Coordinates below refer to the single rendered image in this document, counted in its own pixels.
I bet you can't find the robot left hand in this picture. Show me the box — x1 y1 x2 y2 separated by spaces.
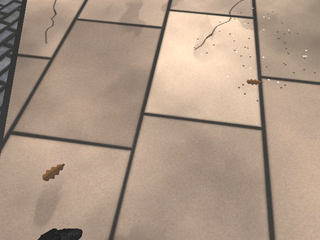
38 228 83 240

